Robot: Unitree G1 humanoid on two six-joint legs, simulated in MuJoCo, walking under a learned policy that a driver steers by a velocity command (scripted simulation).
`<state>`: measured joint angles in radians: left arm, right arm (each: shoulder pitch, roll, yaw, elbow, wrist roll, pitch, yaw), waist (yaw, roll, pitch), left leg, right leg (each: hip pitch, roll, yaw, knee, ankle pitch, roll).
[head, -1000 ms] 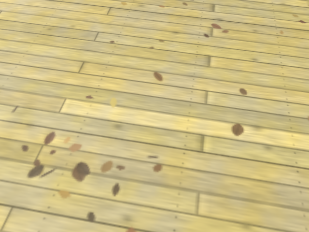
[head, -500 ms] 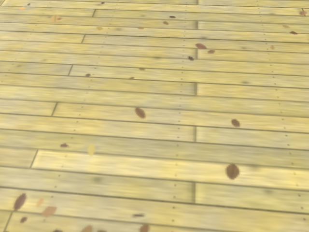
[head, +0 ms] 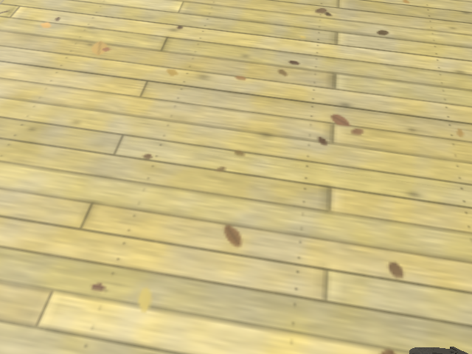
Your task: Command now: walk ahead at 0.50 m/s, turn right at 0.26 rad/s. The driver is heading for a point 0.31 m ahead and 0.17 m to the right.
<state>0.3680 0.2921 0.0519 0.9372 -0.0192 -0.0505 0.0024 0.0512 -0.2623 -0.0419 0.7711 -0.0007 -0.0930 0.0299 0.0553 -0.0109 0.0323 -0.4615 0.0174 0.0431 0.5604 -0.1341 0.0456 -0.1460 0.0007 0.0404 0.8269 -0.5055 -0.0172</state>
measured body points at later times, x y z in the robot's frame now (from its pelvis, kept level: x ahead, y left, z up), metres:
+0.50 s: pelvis +0.25 -0.04 -0.01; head +0.30 -0.05 +0.44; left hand +0.50 +0.17 -0.10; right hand +0.22 -0.31 -0.15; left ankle +0.10 +0.11 -0.69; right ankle +0.35 -0.14 -0.73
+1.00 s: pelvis +0.35 -0.04 +0.01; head +0.36 -0.03 +0.46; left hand +0.52 +0.18 -0.12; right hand +0.36 -0.31 -0.12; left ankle +0.39 +0.10 -0.73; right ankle +0.35 -0.15 -0.73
